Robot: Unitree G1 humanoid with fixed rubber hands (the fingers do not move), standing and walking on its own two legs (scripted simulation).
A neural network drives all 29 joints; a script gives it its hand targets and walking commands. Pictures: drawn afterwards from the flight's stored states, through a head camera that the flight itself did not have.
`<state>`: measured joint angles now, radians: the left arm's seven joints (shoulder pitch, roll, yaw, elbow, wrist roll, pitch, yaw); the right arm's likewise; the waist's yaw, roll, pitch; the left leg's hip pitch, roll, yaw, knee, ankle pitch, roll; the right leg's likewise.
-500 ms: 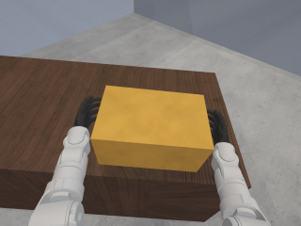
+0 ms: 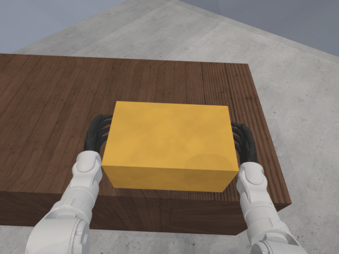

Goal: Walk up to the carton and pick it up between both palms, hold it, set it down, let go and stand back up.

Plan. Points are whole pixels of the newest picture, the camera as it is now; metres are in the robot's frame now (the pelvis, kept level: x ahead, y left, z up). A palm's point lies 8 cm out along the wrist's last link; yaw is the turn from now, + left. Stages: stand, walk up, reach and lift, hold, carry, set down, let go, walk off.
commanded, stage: set down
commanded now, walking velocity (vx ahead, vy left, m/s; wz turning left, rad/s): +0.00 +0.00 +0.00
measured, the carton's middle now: (170, 147) +0.39 +0.00 -0.01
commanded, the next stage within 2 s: none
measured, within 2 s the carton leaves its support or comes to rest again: rests again in 0.96 s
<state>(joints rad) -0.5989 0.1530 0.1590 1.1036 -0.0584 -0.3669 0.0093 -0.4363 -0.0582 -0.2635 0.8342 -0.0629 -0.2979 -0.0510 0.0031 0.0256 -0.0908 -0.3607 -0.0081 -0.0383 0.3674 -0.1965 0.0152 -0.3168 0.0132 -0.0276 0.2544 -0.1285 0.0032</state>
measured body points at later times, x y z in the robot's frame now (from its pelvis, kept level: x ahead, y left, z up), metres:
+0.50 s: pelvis +0.00 +0.01 -0.01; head +0.09 +0.01 +0.43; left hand +0.39 +0.20 -0.02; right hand +0.37 -0.19 -0.02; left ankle -0.02 +0.10 -0.75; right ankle -0.02 -0.12 -0.75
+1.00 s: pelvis -0.02 +0.00 -0.04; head +0.11 +0.00 +0.39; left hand +0.39 +0.20 -0.07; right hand +0.36 -0.19 -0.07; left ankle -0.02 +0.10 -0.75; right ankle -0.02 -0.12 -0.75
